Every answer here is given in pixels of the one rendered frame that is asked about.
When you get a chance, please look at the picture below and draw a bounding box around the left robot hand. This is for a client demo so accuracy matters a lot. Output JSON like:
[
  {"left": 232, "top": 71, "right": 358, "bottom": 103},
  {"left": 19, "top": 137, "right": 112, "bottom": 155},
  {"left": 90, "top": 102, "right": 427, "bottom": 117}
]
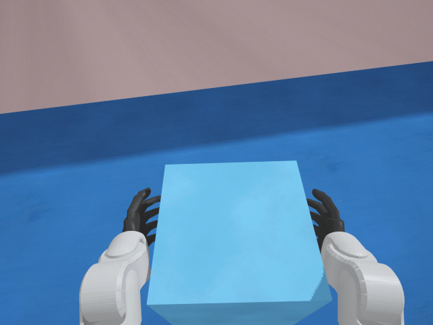
[{"left": 122, "top": 188, "right": 161, "bottom": 246}]

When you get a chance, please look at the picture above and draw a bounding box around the right robot hand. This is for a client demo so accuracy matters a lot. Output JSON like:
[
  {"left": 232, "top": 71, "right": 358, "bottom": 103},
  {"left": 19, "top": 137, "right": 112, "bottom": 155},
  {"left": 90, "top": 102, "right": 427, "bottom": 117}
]
[{"left": 306, "top": 189, "right": 345, "bottom": 253}]

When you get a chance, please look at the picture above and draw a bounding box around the robot right forearm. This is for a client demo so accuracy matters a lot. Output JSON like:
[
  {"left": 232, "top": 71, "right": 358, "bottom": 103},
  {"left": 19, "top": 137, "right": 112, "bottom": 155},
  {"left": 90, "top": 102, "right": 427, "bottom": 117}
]
[{"left": 321, "top": 232, "right": 405, "bottom": 325}]

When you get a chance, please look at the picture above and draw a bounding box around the robot left forearm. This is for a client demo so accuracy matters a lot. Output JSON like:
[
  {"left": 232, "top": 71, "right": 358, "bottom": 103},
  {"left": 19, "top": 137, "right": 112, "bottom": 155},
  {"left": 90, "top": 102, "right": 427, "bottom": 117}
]
[{"left": 79, "top": 231, "right": 151, "bottom": 325}]

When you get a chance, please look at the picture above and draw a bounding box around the carton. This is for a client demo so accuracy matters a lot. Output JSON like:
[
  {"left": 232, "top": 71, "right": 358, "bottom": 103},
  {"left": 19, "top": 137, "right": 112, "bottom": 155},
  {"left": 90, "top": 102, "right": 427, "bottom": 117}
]
[{"left": 147, "top": 160, "right": 332, "bottom": 325}]

